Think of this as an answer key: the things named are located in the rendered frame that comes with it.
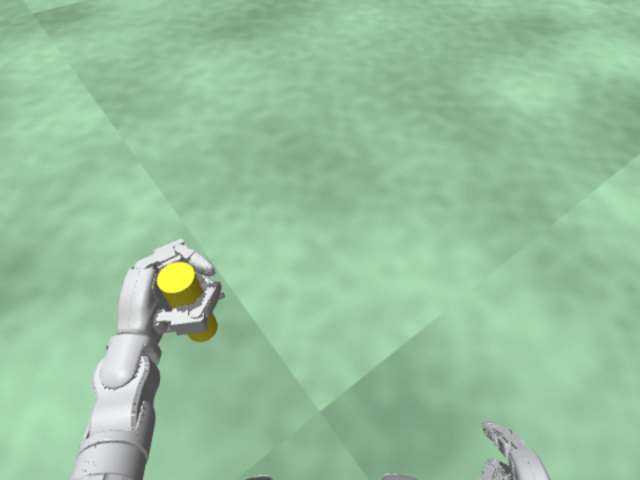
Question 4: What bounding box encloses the left robot hand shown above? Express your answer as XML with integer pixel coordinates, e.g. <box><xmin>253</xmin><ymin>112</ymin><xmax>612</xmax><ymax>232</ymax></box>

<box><xmin>116</xmin><ymin>239</ymin><xmax>225</xmax><ymax>345</ymax></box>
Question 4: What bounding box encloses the right robot hand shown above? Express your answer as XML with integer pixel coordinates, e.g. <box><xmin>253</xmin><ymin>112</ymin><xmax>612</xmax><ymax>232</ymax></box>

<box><xmin>477</xmin><ymin>421</ymin><xmax>550</xmax><ymax>480</ymax></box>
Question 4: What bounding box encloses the left robot arm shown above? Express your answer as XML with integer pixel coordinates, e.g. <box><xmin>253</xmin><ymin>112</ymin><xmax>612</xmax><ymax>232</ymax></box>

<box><xmin>69</xmin><ymin>333</ymin><xmax>162</xmax><ymax>480</ymax></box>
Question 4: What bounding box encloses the can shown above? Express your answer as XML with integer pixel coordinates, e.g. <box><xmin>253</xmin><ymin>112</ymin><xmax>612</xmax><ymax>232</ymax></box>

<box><xmin>157</xmin><ymin>262</ymin><xmax>218</xmax><ymax>342</ymax></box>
